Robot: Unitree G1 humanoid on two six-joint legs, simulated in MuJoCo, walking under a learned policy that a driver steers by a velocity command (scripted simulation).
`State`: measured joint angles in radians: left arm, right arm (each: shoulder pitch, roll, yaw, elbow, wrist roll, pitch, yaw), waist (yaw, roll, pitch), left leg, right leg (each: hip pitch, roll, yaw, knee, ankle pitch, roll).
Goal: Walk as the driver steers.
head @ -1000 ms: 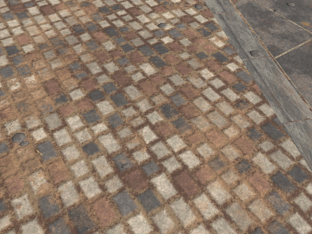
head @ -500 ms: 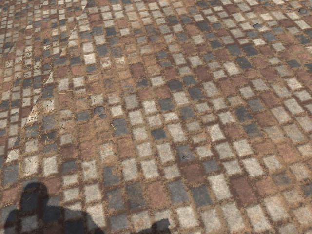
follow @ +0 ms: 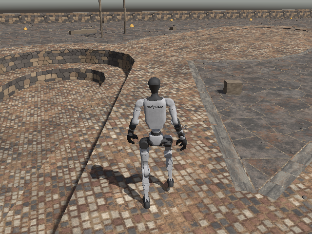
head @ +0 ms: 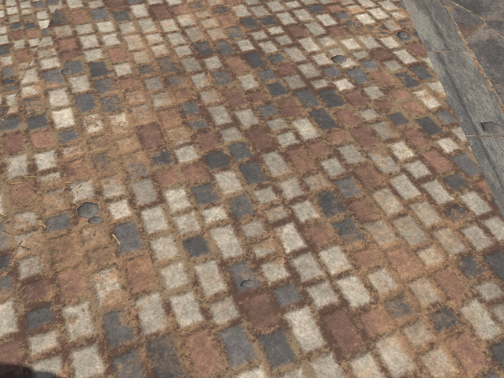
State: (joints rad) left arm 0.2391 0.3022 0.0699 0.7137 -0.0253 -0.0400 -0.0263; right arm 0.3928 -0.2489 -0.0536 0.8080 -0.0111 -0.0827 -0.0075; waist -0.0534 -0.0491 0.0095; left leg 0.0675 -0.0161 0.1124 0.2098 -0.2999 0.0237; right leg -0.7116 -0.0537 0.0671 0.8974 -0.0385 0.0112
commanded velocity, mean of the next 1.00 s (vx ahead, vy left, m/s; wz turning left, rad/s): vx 0.48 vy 0.00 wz -0.13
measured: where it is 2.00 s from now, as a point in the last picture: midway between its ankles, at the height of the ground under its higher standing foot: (260, 206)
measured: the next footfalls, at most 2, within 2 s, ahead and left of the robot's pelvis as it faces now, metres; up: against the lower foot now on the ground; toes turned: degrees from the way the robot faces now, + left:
right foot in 0.18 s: +0.28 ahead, -0.13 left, +0.00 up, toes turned -8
left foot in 0.70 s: +0.60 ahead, +0.00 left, +0.00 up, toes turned -14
